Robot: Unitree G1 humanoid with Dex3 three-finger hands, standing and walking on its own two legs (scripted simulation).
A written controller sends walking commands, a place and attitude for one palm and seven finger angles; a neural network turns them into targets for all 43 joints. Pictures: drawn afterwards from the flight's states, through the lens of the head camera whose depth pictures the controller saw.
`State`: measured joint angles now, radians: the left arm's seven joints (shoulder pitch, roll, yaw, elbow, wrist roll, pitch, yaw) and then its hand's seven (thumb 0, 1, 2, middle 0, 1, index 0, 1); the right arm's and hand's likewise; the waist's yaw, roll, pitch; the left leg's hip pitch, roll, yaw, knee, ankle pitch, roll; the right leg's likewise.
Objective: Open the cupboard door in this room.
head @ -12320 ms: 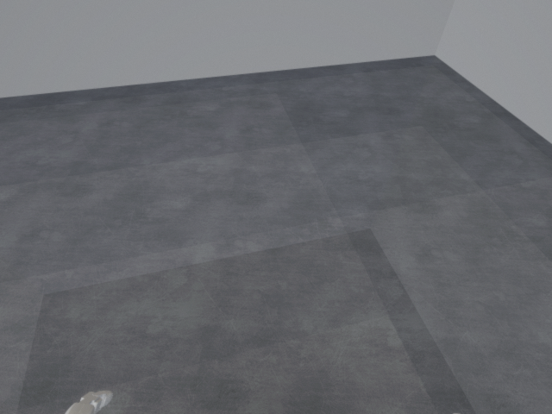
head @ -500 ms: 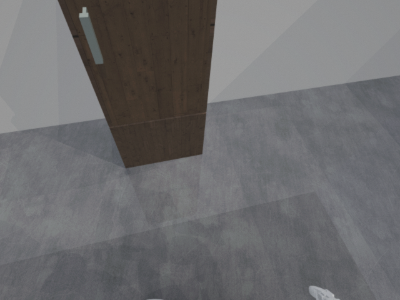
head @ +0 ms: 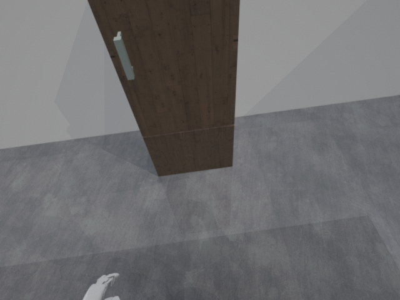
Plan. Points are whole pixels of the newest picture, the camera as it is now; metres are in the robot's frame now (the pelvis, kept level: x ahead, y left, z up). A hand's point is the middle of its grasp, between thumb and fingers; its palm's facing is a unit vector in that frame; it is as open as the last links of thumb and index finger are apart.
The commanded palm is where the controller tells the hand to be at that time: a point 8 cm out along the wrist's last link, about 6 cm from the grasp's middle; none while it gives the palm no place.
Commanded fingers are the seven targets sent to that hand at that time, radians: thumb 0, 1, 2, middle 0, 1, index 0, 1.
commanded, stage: take the last steps up to it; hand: left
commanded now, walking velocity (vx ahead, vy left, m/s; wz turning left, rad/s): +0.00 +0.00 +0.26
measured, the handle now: (125, 56) +0.82 +0.26 +0.06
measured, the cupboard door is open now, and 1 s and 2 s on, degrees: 0 0 0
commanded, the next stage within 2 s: come to a stop and stand still in 1.20 s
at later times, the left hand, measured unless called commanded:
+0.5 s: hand out of the picture -0.09 +0.17 -0.16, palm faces +0.21 -0.96 -0.19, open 7.4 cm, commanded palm none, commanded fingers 0.00 0.90 0.90 -0.20 -0.30 -0.20 -0.30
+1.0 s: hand (136, 245) +0.27 +0.20 -0.17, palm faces -0.01 -0.98 -0.20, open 7.4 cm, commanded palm none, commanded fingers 0.00 0.90 0.90 -0.20 -0.30 -0.20 -0.30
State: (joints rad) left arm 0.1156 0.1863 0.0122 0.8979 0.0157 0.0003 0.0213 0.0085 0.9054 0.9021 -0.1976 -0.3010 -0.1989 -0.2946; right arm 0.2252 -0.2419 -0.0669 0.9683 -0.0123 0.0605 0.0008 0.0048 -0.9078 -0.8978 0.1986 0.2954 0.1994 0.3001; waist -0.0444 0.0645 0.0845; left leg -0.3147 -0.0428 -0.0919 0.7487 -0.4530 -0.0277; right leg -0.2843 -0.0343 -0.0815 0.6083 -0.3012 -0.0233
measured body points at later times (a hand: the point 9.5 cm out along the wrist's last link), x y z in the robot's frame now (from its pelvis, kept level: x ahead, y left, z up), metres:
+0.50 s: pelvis +0.01 +0.01 +0.01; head +0.02 +0.02 +0.46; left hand -0.10 +0.22 -0.14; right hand +0.11 -0.22 -0.13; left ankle -0.02 +0.13 -0.72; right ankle +0.01 -0.09 -0.73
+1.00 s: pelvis +0.17 +0.01 -0.01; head +0.21 +0.00 +0.44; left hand +0.28 +0.25 -0.15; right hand +0.04 -0.19 -0.15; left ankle -0.01 +0.12 -0.73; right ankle +0.30 -0.10 -0.72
